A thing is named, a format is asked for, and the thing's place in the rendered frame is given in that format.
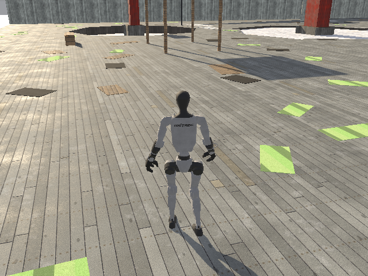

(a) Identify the left robot upper arm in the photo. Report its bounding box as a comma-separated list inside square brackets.
[155, 116, 171, 148]

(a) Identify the left robot hand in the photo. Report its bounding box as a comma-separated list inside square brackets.
[145, 158, 158, 172]

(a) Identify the robot left foot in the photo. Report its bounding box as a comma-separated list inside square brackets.
[168, 215, 177, 229]

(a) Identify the right robot hand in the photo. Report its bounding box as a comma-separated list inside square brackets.
[202, 152, 216, 162]

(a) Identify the robot right forearm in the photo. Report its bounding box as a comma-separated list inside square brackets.
[205, 137, 214, 155]

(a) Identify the robot left forearm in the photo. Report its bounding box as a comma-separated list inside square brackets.
[148, 139, 160, 162]

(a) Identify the right robot upper arm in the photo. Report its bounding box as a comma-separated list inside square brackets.
[195, 115, 211, 145]

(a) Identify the humanoid robot torso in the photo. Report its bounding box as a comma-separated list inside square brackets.
[170, 113, 197, 173]

